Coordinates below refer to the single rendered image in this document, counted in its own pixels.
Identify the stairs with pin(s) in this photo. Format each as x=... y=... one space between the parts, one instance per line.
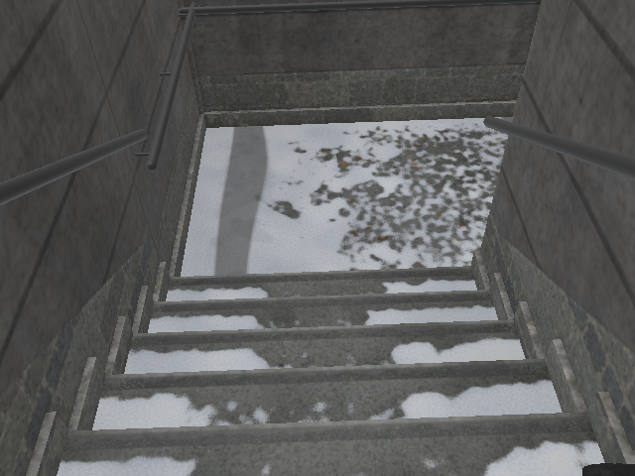
x=392 y=372

